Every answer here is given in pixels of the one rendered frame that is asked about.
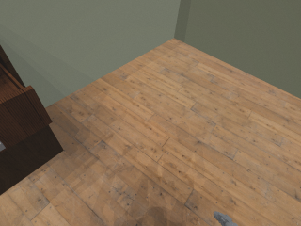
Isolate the drawer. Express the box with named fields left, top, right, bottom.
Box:
left=0, top=63, right=52, bottom=153

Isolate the robot right hand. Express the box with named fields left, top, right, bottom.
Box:
left=214, top=211, right=238, bottom=226

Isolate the cabinet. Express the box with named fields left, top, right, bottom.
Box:
left=0, top=45, right=64, bottom=195

